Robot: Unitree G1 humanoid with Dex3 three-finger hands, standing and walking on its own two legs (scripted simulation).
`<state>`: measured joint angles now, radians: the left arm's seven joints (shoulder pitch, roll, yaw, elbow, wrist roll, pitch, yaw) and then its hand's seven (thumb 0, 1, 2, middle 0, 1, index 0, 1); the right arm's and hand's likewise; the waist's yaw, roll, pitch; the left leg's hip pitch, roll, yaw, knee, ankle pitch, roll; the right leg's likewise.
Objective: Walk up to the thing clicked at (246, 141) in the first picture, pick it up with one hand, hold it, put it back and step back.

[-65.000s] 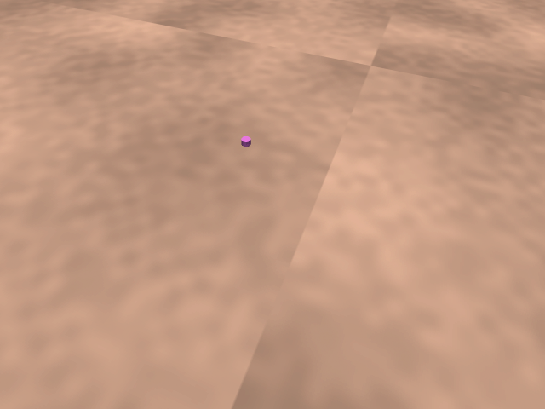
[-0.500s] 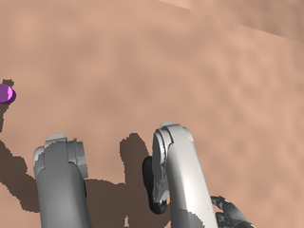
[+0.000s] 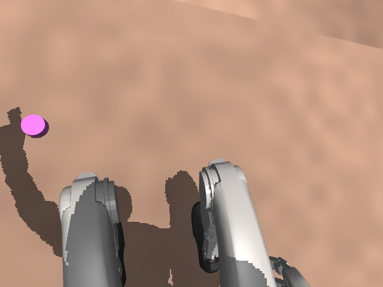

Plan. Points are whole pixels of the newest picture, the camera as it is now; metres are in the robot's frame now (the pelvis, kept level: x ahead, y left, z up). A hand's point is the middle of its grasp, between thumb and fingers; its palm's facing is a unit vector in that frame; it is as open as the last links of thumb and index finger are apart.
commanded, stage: home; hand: left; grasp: from above
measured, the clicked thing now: (35, 126) +0.47 +0.34 -0.34
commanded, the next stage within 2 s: none
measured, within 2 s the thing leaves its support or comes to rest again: neither
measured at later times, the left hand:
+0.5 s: hand out of the picture +0.27 +0.27 +0.10, palm faces -0.03 -0.88 -0.47, open 7.6 cm
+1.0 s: hand out of the picture +0.23 +0.20 +0.30, palm faces +0.19 -0.96 -0.21, open 7.4 cm
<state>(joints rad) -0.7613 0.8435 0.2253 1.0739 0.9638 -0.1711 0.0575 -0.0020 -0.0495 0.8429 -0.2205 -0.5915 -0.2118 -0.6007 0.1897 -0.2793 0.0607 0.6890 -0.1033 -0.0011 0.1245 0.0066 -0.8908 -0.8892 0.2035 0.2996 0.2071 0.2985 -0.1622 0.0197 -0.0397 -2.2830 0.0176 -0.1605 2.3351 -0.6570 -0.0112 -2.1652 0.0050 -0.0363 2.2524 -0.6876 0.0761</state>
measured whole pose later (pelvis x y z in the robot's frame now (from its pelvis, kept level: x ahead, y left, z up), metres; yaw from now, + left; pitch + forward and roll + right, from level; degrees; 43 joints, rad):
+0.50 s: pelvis +0.01 +0.00 +0.20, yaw +6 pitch +27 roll -6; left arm -0.02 0.43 0.12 0.28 0.17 0.21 -0.02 0.01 0.84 0.89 -0.21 -0.31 -0.21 -0.31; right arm 0.07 -0.25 0.01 0.53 0.02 -0.05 -0.01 0.01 -0.90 -0.89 0.20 0.30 0.21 0.30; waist -0.05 0.02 -0.18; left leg -1.58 0.04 -0.10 1.70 -0.59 -0.02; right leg -1.50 -0.02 -0.04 1.64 -0.61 0.04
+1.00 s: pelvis +0.08 +0.00 +0.35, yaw +8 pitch +13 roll -3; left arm 0.46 0.22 0.06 -0.11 -0.07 0.46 0.05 0.01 0.90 0.90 -0.20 -0.30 -0.21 -0.30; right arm 0.33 -0.22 0.03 0.53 0.02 -0.19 -0.19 0.02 -0.90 -0.89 0.20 0.30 0.21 0.30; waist -0.07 0.06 -0.18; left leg -0.81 0.06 -0.06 1.07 -0.49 -0.03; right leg -0.73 -0.02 -0.05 1.00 -0.48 0.03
